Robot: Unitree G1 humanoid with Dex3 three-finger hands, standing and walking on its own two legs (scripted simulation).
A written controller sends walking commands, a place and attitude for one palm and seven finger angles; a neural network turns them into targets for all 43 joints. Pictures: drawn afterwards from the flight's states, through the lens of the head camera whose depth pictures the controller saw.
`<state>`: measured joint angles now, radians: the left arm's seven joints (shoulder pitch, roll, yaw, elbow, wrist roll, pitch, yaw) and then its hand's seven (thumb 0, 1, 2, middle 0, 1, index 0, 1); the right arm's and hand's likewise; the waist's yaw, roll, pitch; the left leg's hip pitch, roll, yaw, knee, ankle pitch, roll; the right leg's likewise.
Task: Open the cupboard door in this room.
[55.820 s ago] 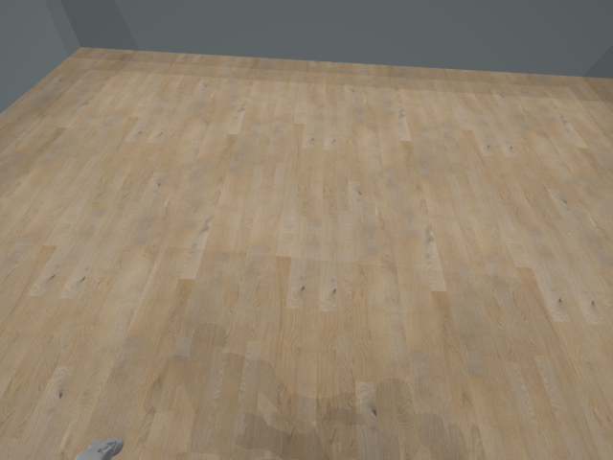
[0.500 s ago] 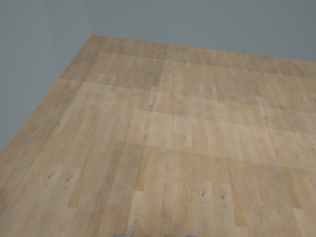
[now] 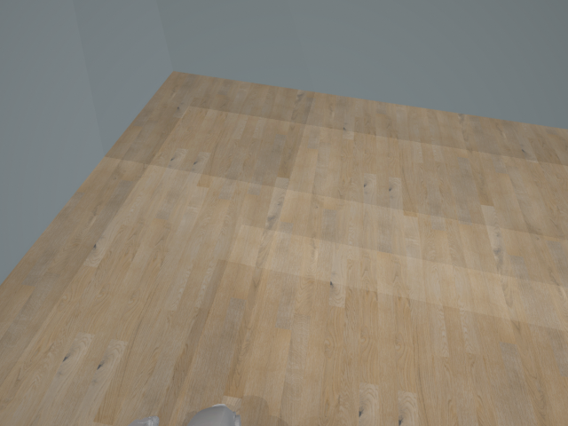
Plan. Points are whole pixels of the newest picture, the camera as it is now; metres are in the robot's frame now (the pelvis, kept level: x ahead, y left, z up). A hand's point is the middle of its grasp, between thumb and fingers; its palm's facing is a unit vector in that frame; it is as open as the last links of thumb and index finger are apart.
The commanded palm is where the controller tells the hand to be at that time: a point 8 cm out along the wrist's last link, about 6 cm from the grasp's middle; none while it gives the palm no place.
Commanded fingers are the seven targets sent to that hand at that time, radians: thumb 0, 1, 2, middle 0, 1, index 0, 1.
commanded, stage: turn to face it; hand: left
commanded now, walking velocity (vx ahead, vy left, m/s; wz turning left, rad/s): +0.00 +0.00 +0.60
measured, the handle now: out of the picture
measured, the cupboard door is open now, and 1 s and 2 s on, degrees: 47 47 47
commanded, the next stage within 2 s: none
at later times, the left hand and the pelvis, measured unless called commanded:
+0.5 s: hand out of the picture +0.12 +0.20 -0.16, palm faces +0.27 -0.92 -0.27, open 7.4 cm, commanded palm none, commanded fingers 0.00 0.90 0.90 -0.20 -0.30 -0.20 -0.30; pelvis +0.06 -0.03 -0.01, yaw +16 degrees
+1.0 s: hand out of the picture +0.01 +0.17 -0.19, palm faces +0.59 -0.77 -0.25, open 7.4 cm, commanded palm none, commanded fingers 0.00 0.90 0.90 -0.20 -0.30 -0.20 -0.30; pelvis +0.09 -0.03 -0.01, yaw +35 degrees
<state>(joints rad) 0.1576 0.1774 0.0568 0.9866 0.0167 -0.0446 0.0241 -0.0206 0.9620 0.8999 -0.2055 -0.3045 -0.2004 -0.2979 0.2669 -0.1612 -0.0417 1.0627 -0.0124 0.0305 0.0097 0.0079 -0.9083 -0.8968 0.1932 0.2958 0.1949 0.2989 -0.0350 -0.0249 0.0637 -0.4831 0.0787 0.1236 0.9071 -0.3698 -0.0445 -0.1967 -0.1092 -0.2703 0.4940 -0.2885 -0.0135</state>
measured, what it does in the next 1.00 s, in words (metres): steps on the spot, turning left: left foot, then right foot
